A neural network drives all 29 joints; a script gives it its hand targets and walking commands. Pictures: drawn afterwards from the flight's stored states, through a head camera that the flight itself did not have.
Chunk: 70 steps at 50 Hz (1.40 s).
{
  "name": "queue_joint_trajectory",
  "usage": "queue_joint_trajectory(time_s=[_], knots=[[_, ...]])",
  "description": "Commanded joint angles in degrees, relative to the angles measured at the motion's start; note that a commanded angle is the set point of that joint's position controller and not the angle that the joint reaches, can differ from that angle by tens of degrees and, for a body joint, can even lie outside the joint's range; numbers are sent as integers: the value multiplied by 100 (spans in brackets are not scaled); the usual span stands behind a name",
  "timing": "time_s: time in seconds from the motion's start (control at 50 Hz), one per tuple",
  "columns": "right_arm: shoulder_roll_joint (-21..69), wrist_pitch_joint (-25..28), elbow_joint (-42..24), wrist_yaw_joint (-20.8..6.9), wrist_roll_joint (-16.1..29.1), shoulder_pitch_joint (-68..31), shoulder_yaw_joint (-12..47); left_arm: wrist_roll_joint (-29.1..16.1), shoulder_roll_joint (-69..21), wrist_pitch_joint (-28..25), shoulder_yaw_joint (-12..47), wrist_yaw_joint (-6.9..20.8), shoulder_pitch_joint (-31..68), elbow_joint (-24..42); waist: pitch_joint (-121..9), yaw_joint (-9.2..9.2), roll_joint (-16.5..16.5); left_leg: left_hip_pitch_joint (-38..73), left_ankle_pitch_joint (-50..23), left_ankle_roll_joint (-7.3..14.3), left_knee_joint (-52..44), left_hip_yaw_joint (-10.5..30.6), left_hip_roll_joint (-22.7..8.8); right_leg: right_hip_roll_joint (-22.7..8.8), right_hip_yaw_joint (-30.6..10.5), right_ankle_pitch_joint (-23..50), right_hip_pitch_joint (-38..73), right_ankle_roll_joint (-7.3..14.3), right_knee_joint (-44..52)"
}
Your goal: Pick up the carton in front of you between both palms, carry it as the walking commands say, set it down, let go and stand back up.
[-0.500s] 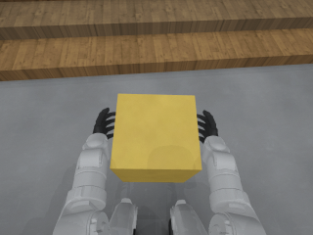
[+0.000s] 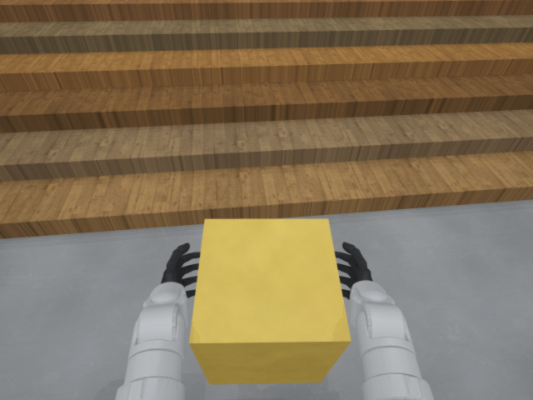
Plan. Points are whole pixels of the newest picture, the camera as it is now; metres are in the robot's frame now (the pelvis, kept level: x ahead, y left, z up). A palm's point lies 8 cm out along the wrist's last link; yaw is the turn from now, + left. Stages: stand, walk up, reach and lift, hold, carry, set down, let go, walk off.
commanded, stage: reach and lift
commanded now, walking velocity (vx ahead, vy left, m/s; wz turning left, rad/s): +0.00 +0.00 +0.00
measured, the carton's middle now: (266, 305) +0.30 +0.00 -0.06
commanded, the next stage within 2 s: hold in 1.00 s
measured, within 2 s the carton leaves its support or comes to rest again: neither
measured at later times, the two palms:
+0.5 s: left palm (171, 285) +0.29 +0.15 +0.03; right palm (361, 284) +0.29 -0.15 +0.03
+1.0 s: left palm (171, 283) +0.29 +0.15 +0.04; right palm (363, 281) +0.29 -0.15 +0.04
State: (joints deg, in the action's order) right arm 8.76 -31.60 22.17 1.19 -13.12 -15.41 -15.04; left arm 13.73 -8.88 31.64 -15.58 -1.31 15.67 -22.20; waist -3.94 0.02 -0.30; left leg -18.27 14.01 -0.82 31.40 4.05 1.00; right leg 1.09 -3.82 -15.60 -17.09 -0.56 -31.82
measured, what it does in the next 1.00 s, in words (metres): stands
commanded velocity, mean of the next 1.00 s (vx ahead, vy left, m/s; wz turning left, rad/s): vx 0.00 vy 0.00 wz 0.00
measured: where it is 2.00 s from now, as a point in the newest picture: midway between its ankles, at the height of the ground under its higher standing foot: outside the picture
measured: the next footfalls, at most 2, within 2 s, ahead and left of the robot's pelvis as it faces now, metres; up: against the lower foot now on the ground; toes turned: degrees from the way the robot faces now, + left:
none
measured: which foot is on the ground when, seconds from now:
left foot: down 0.00-1.00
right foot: down 0.00-1.00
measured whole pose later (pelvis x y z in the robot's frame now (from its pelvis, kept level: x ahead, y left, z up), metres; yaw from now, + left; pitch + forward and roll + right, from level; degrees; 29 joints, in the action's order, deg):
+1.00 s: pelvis +0.01 +0.00 +0.01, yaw +0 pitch -5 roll +0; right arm 8.4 -39.5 14.9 -0.1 -14.8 -13.7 -11.8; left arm 15.2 -8.4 39.6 -12.0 -0.4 13.6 -14.5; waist 1.8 -0.1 -0.4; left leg -5.7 11.0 -0.8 22.1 3.9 0.7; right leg 0.8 -4.2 -12.4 -4.6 -0.5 -22.5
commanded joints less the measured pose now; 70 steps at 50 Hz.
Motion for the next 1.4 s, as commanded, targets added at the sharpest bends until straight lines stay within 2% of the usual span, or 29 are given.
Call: queue_joint_trajectory(time_s=[0.0,0.08,0.12,0.3,0.68,0.82,0.98,1.08,1.14,1.22,1.38], knots=[[5723,-68,1,-1468,1042,-3003,3238,-1081,-5603,96,3303,1520,3004,29,-1082,18,-17,1092,-764,90,-631,17,463,401,-84,818,529,83,799],[5613,-139,302,-1572,870,-3341,2846,-875,-5564,177,2884,1588,3278,-244,-622,-21,17,1010,-91,113,-767,-44,428,352,-29,127,421,131,921],[5660,-111,254,-1617,880,-3610,2854,-888,-5641,153,2887,1626,3528,-206,-734,-26,35,1056,-38,119,-756,-45,411,345,-18,64,464,143,902],[5683,-76,-20,-1623,946,-3887,3023,-1033,-5771,129,3131,1625,3851,40,-1299,25,35,1371,-374,86,-765,-37,402,391,8,380,765,130,873],[5445,-330,-802,-1517,1154,-2845,3355,-1191,-5523,371,3426,1483,2756,806,-1332,-9,39,1880,-1705,18,-999,4,466,470,-46,1675,1319,27,1110],[5400,-429,-1047,-1469,1214,-2657,3459,-1265,-5411,456,3523,1461,2608,1073,-1231,-8,16,1944,-1792,19,-1051,9,487,466,-76,1824,1433,7,1167],[5373,-546,-1210,-1425,1260,-2699,3529,-1318,-5322,567,3599,1457,2675,1244,-1141,-6,-1,1931,-1596,31,-1068,-2,495,451,-74,1673,1455,4,1197],[5296,-763,-1760,-1364,1456,-2433,3875,-1557,-5301,779,3980,1404,2437,1783,-1351,51,19,2150,-2008,18,-1130,64,492,451,-97,2153,1707,4,1259],[5075,-924,-1723,-1334,1365,-2285,3709,-1445,-5099,942,3806,1354,2279,1752,-906,45,36,2019,-1594,21,-1248,42,472,438,-86,1682,1602,30,1372],[5028,-976,-1514,-1394,1277,-2576,3525,-1332,-5063,1002,3579,1390,2508,1513,-505,20,8,1814,-833,46,-1292,-14,451,409,-34,903,1346,47,1419],[5251,-908,-1365,-1487,1338,-3199,3567,-1400,-5326,943,3630,1461,3131,1362,-812,14,33,1811,-561,61,-1164,-18,419,398,-13,622,1257,74,1296]])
